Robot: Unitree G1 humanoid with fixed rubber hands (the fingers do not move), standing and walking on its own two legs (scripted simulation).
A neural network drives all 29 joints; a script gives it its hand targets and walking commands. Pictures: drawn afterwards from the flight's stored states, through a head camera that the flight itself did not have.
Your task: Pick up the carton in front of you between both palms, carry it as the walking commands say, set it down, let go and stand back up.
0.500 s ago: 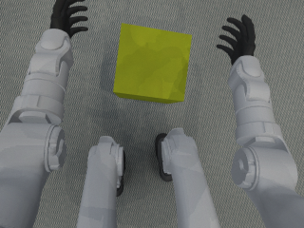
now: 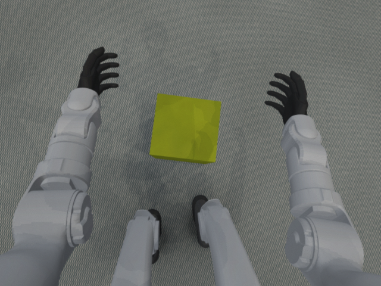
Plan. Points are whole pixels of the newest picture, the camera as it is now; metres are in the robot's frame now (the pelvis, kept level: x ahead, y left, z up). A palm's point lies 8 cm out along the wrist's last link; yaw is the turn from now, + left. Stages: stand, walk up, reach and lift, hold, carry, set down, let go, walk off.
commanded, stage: let go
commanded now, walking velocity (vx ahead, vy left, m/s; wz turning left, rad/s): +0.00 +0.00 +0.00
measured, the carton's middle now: (184, 133) +0.46 -0.05 -0.51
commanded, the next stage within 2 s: stand in 1.22 s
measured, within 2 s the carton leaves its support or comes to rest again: neither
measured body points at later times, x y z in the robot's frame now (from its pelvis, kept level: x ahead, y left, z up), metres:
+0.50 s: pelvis +0.05 -0.02 +0.11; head +0.19 -0.01 +0.53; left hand +0.35 +0.19 +0.01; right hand +0.29 -0.26 +0.02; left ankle +0.04 +0.11 -0.60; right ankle +0.07 -0.10 -0.60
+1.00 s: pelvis +0.10 +0.03 +0.14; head +0.11 +0.03 +0.59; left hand +0.27 +0.26 +0.06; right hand +0.26 -0.21 +0.06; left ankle +0.04 +0.11 -0.60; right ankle +0.07 -0.10 -0.60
